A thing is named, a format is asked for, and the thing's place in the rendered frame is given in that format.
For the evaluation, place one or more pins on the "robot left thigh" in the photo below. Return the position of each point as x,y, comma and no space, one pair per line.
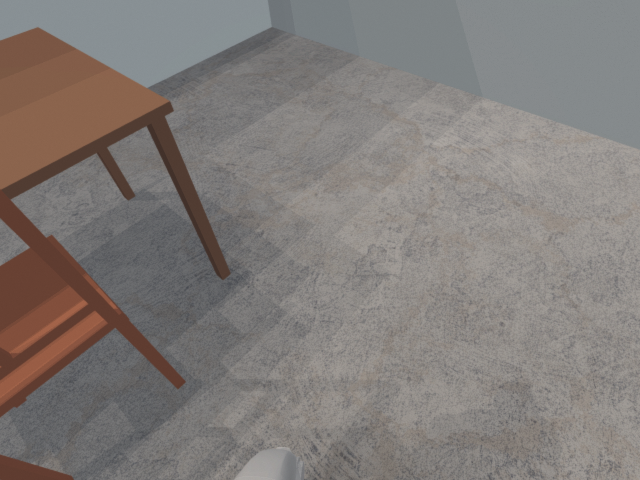
273,464

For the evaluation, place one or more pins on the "table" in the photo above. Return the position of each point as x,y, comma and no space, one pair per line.
59,106

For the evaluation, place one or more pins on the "chair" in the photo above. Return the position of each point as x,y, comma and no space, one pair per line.
51,311

